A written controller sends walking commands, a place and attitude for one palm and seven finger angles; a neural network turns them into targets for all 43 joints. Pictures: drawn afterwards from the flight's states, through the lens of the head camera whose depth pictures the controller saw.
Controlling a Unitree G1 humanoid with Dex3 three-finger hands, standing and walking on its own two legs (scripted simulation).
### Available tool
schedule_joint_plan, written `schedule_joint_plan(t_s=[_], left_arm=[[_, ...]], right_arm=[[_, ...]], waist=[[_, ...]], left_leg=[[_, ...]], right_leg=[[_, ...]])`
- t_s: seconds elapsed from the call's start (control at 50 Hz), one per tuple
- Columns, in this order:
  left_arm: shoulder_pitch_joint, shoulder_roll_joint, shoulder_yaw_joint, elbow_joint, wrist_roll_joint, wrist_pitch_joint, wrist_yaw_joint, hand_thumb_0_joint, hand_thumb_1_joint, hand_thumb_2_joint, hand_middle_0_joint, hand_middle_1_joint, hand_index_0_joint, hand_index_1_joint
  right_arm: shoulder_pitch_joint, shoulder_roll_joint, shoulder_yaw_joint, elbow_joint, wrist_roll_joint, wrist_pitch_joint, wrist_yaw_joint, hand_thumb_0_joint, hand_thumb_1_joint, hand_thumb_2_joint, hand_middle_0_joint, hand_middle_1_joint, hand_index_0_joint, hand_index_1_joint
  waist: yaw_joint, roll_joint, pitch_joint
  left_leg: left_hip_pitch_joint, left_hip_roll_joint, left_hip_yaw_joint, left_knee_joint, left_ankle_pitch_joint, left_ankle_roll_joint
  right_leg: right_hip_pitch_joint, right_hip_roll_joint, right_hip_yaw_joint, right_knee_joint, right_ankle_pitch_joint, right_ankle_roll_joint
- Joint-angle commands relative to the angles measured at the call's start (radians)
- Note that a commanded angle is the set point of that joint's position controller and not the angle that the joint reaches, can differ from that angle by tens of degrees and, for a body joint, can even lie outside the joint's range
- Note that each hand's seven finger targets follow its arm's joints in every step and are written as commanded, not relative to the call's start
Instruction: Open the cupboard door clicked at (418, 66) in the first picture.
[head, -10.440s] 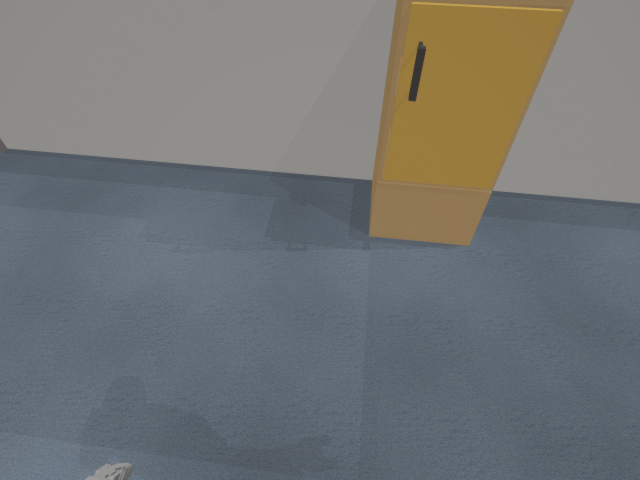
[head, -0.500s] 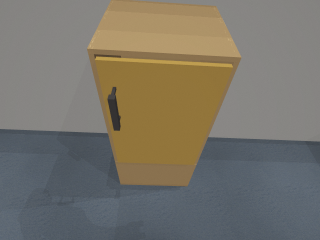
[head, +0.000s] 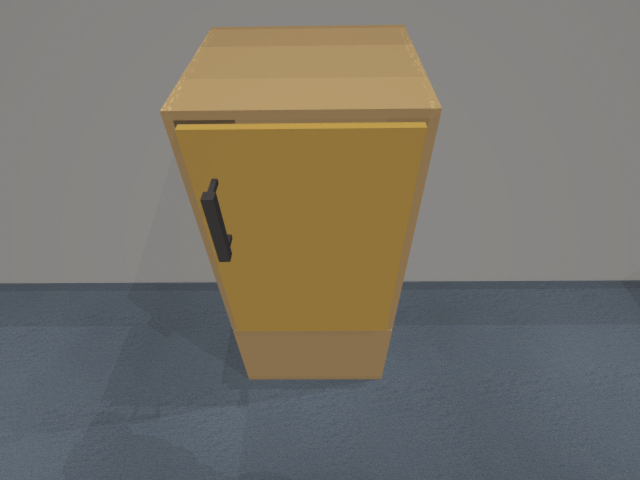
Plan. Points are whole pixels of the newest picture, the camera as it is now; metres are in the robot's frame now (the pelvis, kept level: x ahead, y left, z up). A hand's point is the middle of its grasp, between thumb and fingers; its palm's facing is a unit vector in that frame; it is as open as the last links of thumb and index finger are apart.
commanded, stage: come to a stop and stand still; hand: left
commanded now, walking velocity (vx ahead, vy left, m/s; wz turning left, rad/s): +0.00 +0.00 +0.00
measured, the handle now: (219, 221) +0.54 +0.21 +0.00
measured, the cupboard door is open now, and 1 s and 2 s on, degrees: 0 0 0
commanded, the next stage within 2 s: look again from close up in 1.06 s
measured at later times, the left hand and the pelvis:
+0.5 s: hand out of the picture +0.08 +0.21 -0.16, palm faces -0.03 -0.96 -0.27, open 7.4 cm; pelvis +0.03 -0.01 +0.01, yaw +0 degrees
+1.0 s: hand out of the picture +0.10 +0.22 -0.15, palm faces -0.02 -0.96 -0.29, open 7.4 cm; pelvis +0.05 -0.01 +0.01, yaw +0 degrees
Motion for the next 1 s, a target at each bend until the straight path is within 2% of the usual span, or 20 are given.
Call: schedule_joint_plan(t_s=[0.0,0.02,0.08,0.16,0.24,0.3,0.34,0.44,0.52,0.64,0.66,0.72,0.88,0.98], left_arm=[[-0.02,0.191,0.045,-0.075,-0.001,-0.023,0.01,0.0,0.9,0.9,-0.2,-0.3,-0.2,-0.3],[-0.017,0.196,0.045,-0.072,-0.001,-0.024,0.009,0.0,0.9,0.9,-0.2,-0.3,-0.2,-0.3],[-0.026,0.204,0.049,-0.07,-0.003,-0.028,0.005,0.0,0.9,0.9,-0.2,-0.3,-0.2,-0.3],[-0.026,0.209,0.049,-0.055,-0.005,-0.032,0.001,0.0,0.9,0.9,-0.2,-0.3,-0.2,-0.3],[-0.033,0.216,0.049,-0.037,-0.006,-0.039,-0.001,0.0,0.9,0.9,-0.2,-0.3,-0.2,-0.3],[-0.051,0.219,0.049,-0.021,-0.009,-0.039,0.0,0.0,0.9,0.9,-0.2,-0.3,-0.2,-0.3],[-0.052,0.218,0.048,-0.013,-0.008,-0.038,0.0,0.0,0.9,0.9,-0.2,-0.3,-0.2,-0.3],[-0.071,0.23,0.044,0.007,-0.006,-0.034,-0.002,0.0,0.9,0.9,-0.2,-0.3,-0.2,-0.3],[-0.087,0.231,0.042,0.016,-0.007,-0.034,-0.003,0.0,0.9,0.9,-0.2,-0.3,-0.2,-0.3],[-0.091,0.242,0.045,0.019,-0.005,-0.035,-0.002,0.0,0.9,0.9,-0.2,-0.3,-0.2,-0.3],[-0.094,0.241,0.045,0.018,-0.006,-0.034,-0.002,0.0,0.9,0.9,-0.2,-0.3,-0.2,-0.3],[-0.097,0.243,0.046,0.023,-0.005,-0.033,-0.003,0.0,0.9,0.9,-0.2,-0.3,-0.2,-0.3],[-0.1,0.254,0.048,0.028,-0.006,-0.034,-0.001,0.0,0.9,0.9,-0.2,-0.3,-0.2,-0.3],[-0.099,0.254,0.047,0.036,-0.006,-0.032,-0.002,0.0,0.9,0.9,-0.2,-0.3,-0.2,-0.3]], right_arm=[[0.01,-0.129,-0.026,-0.047,-0.006,-0.021,-0.008,0.0,-0.9,-0.9,0.2,0.3,0.2,0.3],[0.005,-0.134,-0.025,-0.047,-0.006,-0.022,-0.008,0.0,-0.9,-0.9,0.2,0.3,0.2,0.3],[0.01,-0.145,-0.025,-0.035,-0.006,-0.032,-0.011,0.0,-0.9,-0.9,0.2,0.3,0.2,0.3],[-0.01,-0.161,-0.021,-0.015,-0.003,-0.046,-0.013,0.0,-0.9,-0.9,0.2,0.3,0.2,0.3],[-0.016,-0.165,-0.017,0.002,0.0,-0.054,-0.016,0.0,-0.9,-0.9,0.2,0.3,0.2,0.3],[-0.022,-0.174,-0.013,0.023,0.001,-0.059,-0.019,0.0,-0.9,-0.9,0.2,0.3,0.2,0.3],[-0.037,-0.175,-0.012,0.03,0.003,-0.058,-0.021,0.0,-0.9,-0.9,0.2,0.3,0.2,0.3],[-0.068,-0.183,-0.008,0.047,0.003,-0.053,-0.02,0.0,-0.9,-0.9,0.2,0.3,0.2,0.3],[-0.093,-0.191,-0.007,0.049,0.002,-0.05,-0.02,0.0,-0.9,-0.9,0.2,0.3,0.2,0.3],[-0.121,-0.199,-0.009,0.053,0.004,-0.054,-0.022,0.0,-0.9,-0.9,0.2,0.3,0.2,0.3],[-0.129,-0.205,-0.009,0.052,0.003,-0.054,-0.023,0.0,-0.9,-0.9,0.2,0.3,0.2,0.3],[-0.14,-0.206,-0.008,0.049,0.003,-0.053,-0.023,0.0,-0.9,-0.9,0.2,0.3,0.2,0.3],[-0.154,-0.216,-0.01,0.057,0.005,-0.053,-0.026,0.0,-0.9,-0.9,0.2,0.3,0.2,0.3],[-0.16,-0.213,-0.008,0.067,0.005,-0.051,-0.027,0.0,-0.9,-0.9,0.2,0.3,0.2,0.3]], waist=[[-0.004,-0.095,0.108],[-0.001,-0.113,0.102],[0.001,-0.083,0.064],[0.017,-0.021,0.037],[0.019,-0.063,-0.006],[0.018,-0.042,-0.055],[0.022,-0.033,-0.045],[0.02,-0.025,-0.013],[0.017,-0.044,-0.019],[0.02,-0.042,-0.054],[0.021,-0.028,-0.055],[0.022,-0.039,-0.058],[0.024,-0.054,-0.082],[0.026,-0.036,-0.063]], left_leg=[[0.014,0.055,-0.093,-0.148,-0.228,0.024],[0.012,0.053,-0.09,-0.143,-0.218,0.022],[0.024,0.065,-0.102,-0.163,-0.184,0.026],[0.016,0.091,-0.133,-0.204,-0.146,0.033],[0.061,0.093,-0.107,-0.17,0.0,0.029],[0.101,0.103,-0.101,-0.159,0.102,0.028],[0.111,0.108,-0.101,-0.162,0.124,0.031],[0.116,0.108,-0.1,-0.176,0.105,0.026],[0.128,0.107,-0.096,-0.182,0.1,0.021],[0.172,0.114,-0.091,-0.168,0.219,0.026],[0.172,0.115,-0.09,-0.169,0.219,0.025],[0.178,0.115,-0.091,-0.177,0.212,0.024],[0.207,0.116,-0.087,-0.167,0.289,0.023],[0.206,0.116,-0.087,-0.183,0.262,0.022]], right_leg=[[-0.206,-0.058,0.1,-0.242,-0.284,-0.067],[-0.199,-0.062,0.108,-0.249,-0.285,-0.07],[-0.16,-0.058,0.101,-0.232,-0.222,-0.071],[-0.081,-0.048,0.08,-0.206,-0.099,-0.066],[-0.033,-0.062,0.083,-0.213,0.017,-0.065],[0.008,-0.066,0.073,-0.196,0.117,-0.059],[0.012,-0.062,0.068,-0.196,0.141,-0.056],[0.002,-0.066,0.068,-0.216,0.132,-0.052],[0.003,-0.073,0.068,-0.228,0.131,-0.049],[0.032,-0.073,0.064,-0.213,0.239,-0.044],[0.032,-0.075,0.061,-0.213,0.235,-0.042],[0.036,-0.076,0.061,-0.22,0.227,-0.04],[0.064,-0.082,0.054,-0.218,0.303,-0.038],[0.058,-0.084,0.053,-0.233,0.277,-0.038]])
